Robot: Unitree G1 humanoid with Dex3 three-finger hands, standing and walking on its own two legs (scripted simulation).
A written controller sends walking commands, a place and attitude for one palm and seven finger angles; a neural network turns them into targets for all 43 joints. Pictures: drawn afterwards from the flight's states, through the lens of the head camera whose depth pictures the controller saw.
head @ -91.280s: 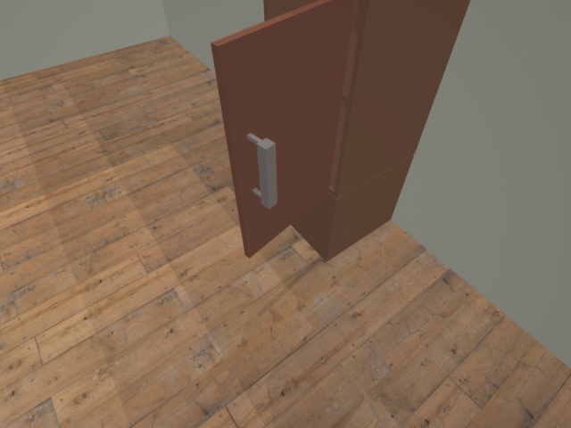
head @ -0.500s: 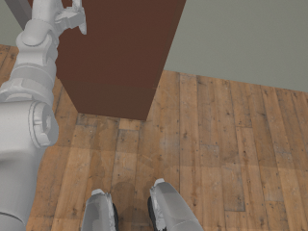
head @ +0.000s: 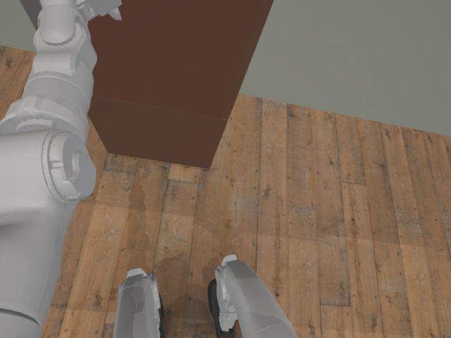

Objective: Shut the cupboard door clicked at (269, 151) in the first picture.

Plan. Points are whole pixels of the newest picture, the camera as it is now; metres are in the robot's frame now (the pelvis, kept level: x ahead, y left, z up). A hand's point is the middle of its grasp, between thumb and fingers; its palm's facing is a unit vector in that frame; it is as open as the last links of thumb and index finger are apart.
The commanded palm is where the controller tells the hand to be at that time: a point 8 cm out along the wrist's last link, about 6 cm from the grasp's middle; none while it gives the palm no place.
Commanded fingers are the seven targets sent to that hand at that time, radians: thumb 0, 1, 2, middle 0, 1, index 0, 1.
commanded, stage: pull the fist back off the door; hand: left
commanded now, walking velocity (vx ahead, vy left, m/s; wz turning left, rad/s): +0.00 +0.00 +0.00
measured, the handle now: out of the picture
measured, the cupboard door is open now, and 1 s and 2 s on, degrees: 0 0 0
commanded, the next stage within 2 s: draw the hand back to the body in 0.72 s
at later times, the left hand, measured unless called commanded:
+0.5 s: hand (116, 14) +0.59 +0.08 +0.11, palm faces +0.09 -1.00 -0.03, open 3.1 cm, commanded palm +0.54 +0.12 +0.12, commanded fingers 0.00 0.90 0.90 -1.30 -1.50 -1.30 -1.50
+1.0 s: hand (106, 38) +0.51 +0.09 +0.14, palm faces +0.09 -1.00 -0.03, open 3.1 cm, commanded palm +0.47 +0.14 +0.15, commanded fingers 0.00 0.90 0.90 -1.30 -1.50 -1.30 -1.50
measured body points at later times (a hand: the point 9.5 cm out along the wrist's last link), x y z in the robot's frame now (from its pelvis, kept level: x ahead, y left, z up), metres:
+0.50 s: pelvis +0.03 +0.00 +0.04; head +0.18 +0.00 +0.46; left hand +0.58 +0.13 +0.12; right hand -0.03 -0.24 -0.07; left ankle +0.06 +0.11 -0.59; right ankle +0.05 -0.11 -0.59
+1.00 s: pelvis +0.06 -0.01 +0.07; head +0.15 -0.02 +0.51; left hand +0.50 +0.14 +0.15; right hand +0.12 -0.26 -0.06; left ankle +0.06 +0.11 -0.59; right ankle +0.05 -0.11 -0.59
